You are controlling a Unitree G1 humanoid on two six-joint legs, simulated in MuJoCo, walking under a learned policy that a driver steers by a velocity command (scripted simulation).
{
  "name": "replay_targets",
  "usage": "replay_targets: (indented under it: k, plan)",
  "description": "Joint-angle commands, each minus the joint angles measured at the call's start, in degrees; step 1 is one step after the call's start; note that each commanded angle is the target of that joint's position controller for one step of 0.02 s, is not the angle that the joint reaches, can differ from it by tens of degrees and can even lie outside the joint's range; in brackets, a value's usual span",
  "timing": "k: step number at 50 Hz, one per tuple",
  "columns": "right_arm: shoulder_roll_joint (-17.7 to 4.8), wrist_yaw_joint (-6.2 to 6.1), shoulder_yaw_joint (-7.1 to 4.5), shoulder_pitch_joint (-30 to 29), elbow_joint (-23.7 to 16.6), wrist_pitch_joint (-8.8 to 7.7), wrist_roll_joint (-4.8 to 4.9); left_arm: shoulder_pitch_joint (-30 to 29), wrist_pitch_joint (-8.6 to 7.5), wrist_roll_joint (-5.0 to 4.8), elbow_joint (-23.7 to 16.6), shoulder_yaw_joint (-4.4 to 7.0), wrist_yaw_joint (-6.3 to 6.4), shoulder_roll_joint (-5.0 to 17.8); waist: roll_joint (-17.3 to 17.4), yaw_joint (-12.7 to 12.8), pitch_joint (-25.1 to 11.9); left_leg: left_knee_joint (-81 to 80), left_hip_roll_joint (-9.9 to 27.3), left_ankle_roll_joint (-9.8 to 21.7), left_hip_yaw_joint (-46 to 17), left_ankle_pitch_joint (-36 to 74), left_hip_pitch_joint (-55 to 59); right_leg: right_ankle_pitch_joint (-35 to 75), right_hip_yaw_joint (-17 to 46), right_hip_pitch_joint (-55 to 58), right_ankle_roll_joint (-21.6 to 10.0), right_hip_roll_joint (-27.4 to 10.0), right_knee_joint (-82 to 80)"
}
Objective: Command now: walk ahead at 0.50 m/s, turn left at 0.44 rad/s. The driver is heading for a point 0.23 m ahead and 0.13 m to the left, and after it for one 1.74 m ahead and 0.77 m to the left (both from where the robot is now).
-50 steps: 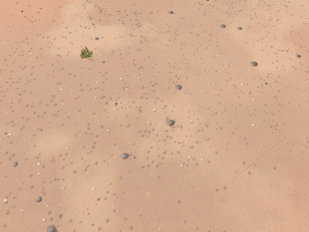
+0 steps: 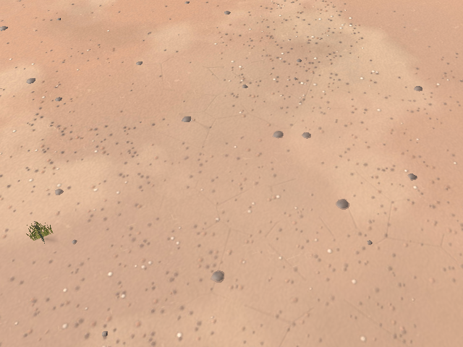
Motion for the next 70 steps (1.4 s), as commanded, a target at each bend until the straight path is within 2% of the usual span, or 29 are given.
replay_targets:
  k: [1,5,9,13,16,17,18,19,20,22,23,26,31,36,39,40,41,42,43,46,49,53,59,60,61,62,63,64,70]
  plan:
    - [-3.74,0.10,-1.44,-2.10,-5.57,0.40,-0.09,3.67,-0.69,0.24,-0.16,1.92,-0.01,5.44,-9.80,2.19,-0.89,2.40,5.92,-0.43,-2.65,5.71,-15.67,2.52,15.20,13.30,-9.53,-15.38,-17.08]
    - [-1.90,0.15,-1.28,-4.80,-7.84,1.74,-0.97,1.96,-1.39,0.49,1.62,2.96,0.77,7.91,-6.45,0.39,1.54,-5.05,5.31,-2.36,-1.62,11.70,-15.36,26.59,4.12,10.15,-10.10,-15.21,-17.43]
    - [-0.41,1.92,-0.55,-10.89,-10.22,1.54,-1.35,2.12,0.03,0.02,2.79,3.54,2.26,10.28,-6.46,2.44,0.50,-20.95,3.48,-1.75,3.00,24.15,-8.30,30.89,-4.69,9.74,-8.04,-12.92,-15.16]
    - [-3.27,3.50,-1.76,-13.79,-13.28,2.24,-1.49,2.74,1.38,-1.88,3.65,4.37,2.68,12.70,-7.13,2.46,-1.03,-27.52,2.13,0.96,4.25,19.79,-6.04,31.56,-5.19,15.82,-6.28,-15.75,-9.22]
    - [-7.85,3.18,-4.38,-4.11,-11.66,2.37,-1.93,2.32,2.47,-2.87,3.42,4.51,2.98,12.42,-4.68,-2.77,-6.19,-35.87,-3.55,5.12,7.52,20.82,8.26,35.78,-7.71,15.15,-2.67,-12.17,9.68]
    - [-13.08,1.75,-5.99,-0.14,-11.56,2.50,-1.88,5.97,2.41,-0.85,3.11,3.73,2.70,10.56,4.43,-3.69,-9.80,-37.01,2.60,8.45,-1.95,45.02,20.84,18.44,-8.92,4.78,1.42,-7.91,25.32]
    - [-18.21,0.85,-6.02,-3.39,-13.89,2.60,-2.77,12.48,2.17,2.15,1.48,1.71,1.93,5.02,16.82,3.03,-15.39,-34.53,17.79,20.68,-26.12,63.51,36.23,-30.68,-5.12,-16.06,5.77,1.92,46.93]
    - [-14.69,1.47,-5.07,-2.73,-15.85,2.34,-2.70,10.44,1.96,0.62,2.15,2.00,1.26,9.24,8.98,-1.54,-25.53,-39.86,20.05,23.65,-33.35,51.05,36.65,-30.16,7.35,-17.42,4.94,2.01,52.67]
    - [-11.82,1.81,-4.28,-5.52,-16.05,2.01,-2.38,5.12,2.39,-1.28,0.91,2.52,1.21,11.10,4.27,-1.81,-19.68,-41.77,17.17,20.88,-27.34,41.92,32.07,-24.38,7.99,-20.38,3.93,0.16,52.14]
    - [-8.42,1.21,-3.31,-10.16,-15.92,2.56,-0.89,2.50,3.59,-0.05,0.94,2.45,2.54,10.36,-0.26,0.92,-10.18,-44.24,12.16,15.39,-20.44,29.10,18.89,-16.90,7.62,-19.66,3.76,-3.09,43.77]
    - [-8.20,0.85,-3.13,-11.94,-16.39,2.91,-1.41,2.90,4.30,0.11,0.84,2.67,2.82,10.70,1.15,2.69,-8.64,-45.66,10.36,14.42,-18.73,26.96,12.88,-14.87,7.71,-15.74,3.66,-3.33,40.72]
    - [-9.14,0.00,-3.56,-13.12,-16.98,3.15,-2.54,4.11,4.96,0.40,1.44,2.24,3.19,8.79,3.27,3.74,-8.97,-46.35,7.87,14.06,-16.32,29.02,7.55,-12.14,6.60,-10.86,4.59,-1.19,33.35]
    - [-9.66,-1.52,-3.95,-12.84,-17.17,4.29,-1.76,0.39,5.35,0.14,0.65,1.70,3.15,7.61,4.49,2.12,-8.80,-46.82,5.99,12.42,-19.08,12.67,6.16,-7.32,8.10,-9.16,5.64,0.19,22.91]
    - [-9.30,-1.31,-3.98,-11.86,-17.30,5.33,-1.72,-0.92,4.26,-0.44,-0.20,2.01,2.21,8.05,7.18,0.81,-7.32,-45.77,5.51,11.22,-24.47,8.27,7.58,-8.68,8.18,-4.92,4.31,1.81,12.55]
    - [-8.55,-1.49,-3.76,-12.37,-17.46,6.05,-0.69,3.42,3.59,-0.49,0.97,2.81,1.52,8.73,6.80,3.42,-6.81,-41.95,2.50,8.13,-24.69,8.85,5.53,-1.49,6.89,5.14,1.59,1.14,-3.44]
    - [-6.30,-1.52,-3.12,-10.70,-17.56,6.08,-0.71,5.31,3.72,0.48,0.95,3.79,1.72,12.38,0.61,2.98,-7.71,-34.49,-1.15,5.02,-20.42,0.17,-0.34,-0.99,14.12,11.84,-1.85,-8.40,-7.42]
    - [-5.44,-1.39,-3.06,-11.58,-19.69,5.63,-0.17,4.36,4.38,2.09,1.33,4.90,1.94,17.28,-17.60,0.89,-3.76,-22.44,-10.73,1.46,-6.07,-9.18,-12.30,5.75,27.88,11.81,-10.06,-19.12,-11.45]
    - [-10.03,-1.19,-4.46,-10.67,-18.90,4.80,-1.60,1.82,4.10,2.92,-0.54,4.35,2.00,14.41,-16.87,1.62,-3.91,-7.92,-7.90,-1.23,-5.92,-11.17,-13.30,10.44,32.63,8.88,-14.60,-24.08,-12.06]
    - [-11.69,-0.89,-5.33,-9.15,-17.23,4.90,-1.29,-1.46,4.03,2.32,-1.92,3.48,2.51,11.43,-12.17,0.32,-3.95,-1.52,-6.63,-2.11,-6.26,-7.58,-12.33,12.35,26.92,8.08,-13.02,-21.46,-10.54]
    - [-7.54,-1.03,-4.51,-6.64,-14.67,6.63,-1.07,-3.89,4.47,0.11,-2.71,2.43,3.22,8.46,-8.97,0.22,-2.04,6.87,-5.32,-4.97,-3.48,-0.54,-13.74,14.86,14.64,9.31,-9.05,-14.56,-8.71]
    - [-5.29,-0.73,-3.43,-11.83,-17.00,6.68,-0.23,-0.37,5.47,0.68,-2.13,2.76,3.65,9.44,-11.05,3.36,-1.66,-0.55,-3.21,-6.51,0.43,2.23,-15.12,15.66,9.93,13.98,-10.03,-13.49,-9.22]
    - [-3.83,0.17,-2.37,-14.53,-18.93,6.49,-0.75,0.94,6.15,0.32,-1.74,4.05,3.36,12.75,-13.13,5.14,-3.93,-13.16,-0.34,-6.26,3.22,-0.29,-7.90,18.37,7.30,15.81,-10.96,-16.18,-8.30]
    - [-4.36,0.74,-2.82,-8.06,-16.15,6.56,-1.08,-0.05,5.88,-2.38,0.00,3.78,2.08,12.77,-12.06,1.34,-4.91,-41.63,-3.44,-0.33,6.81,12.47,11.22,18.89,4.94,10.78,-7.68,-15.47,-1.34]
    - [-6.07,0.38,-3.15,-7.11,-16.02,6.50,-1.22,3.06,5.48,-1.89,1.43,2.99,1.81,10.43,-7.63,1.49,-6.29,-45.26,-1.03,1.34,2.40,21.14,19.89,12.25,2.17,5.34,-3.42,-13.30,2.79]
    - [-11.39,-0.55,-3.99,-5.94,-17.00,6.44,-1.71,3.78,4.90,1.62,-0.16,1.07,1.10,5.46,9.24,3.24,-9.83,-43.07,13.47,5.73,-14.76,43.85,30.62,-11.82,-3.38,-6.74,2.68,-7.67,16.88]
    - [-9.51,-0.29,-2.89,-8.46,-17.26,5.53,-3.59,0.52,4.92,1.02,-1.17,1.27,1.48,6.33,13.52,1.56,-9.32,-43.34,21.25,16.30,-19.56,45.88,23.39,-26.74,0.36,-11.95,5.11,-4.09,24.22]
    - [-5.73,0.17,-1.76,-9.02,-16.81,4.38,-4.19,-0.88,5.32,-0.12,-0.41,2.20,1.81,9.85,7.80,-0.01,-8.26,-44.78,18.25,16.88,-15.89,40.22,19.93,-26.19,3.68,-10.07,5.69,-5.46,28.47]
    - [-3.49,0.33,-0.92,-11.05,-15.27,3.53,-4.17,0.22,5.74,-0.76,0.70,2.32,1.73,9.44,7.06,1.59,-6.68,-44.96,14.59,13.85,-11.28,35.12,18.61,-23.23,4.82,-9.35,5.76,-5.86,28.51]
    - [-4.27,-0.88,-1.15,-16.22,-12.32,2.90,-3.46,3.36,7.08,-1.29,3.59,2.26,2.27,8.83,6.45,2.28,-2.99,-45.14,10.92,11.25,-2.09,33.19,14.99,-13.22,3.90,-3.77,7.26,-3.94,23.06]
Velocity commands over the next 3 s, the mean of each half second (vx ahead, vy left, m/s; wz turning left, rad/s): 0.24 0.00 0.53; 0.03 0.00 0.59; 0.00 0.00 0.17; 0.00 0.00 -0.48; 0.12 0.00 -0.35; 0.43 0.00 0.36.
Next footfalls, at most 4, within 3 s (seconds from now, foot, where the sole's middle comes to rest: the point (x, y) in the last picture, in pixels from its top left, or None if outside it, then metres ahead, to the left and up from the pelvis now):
0.34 left None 0.29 0.15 -0.77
0.80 right None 0.34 -0.06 -0.77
1.20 left None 0.16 0.15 -0.77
1.66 right None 0.27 -0.05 -0.77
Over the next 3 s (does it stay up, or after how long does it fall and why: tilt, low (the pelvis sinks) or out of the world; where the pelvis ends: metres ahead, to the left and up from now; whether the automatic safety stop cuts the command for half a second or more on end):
stays up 0.45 0.07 -0.01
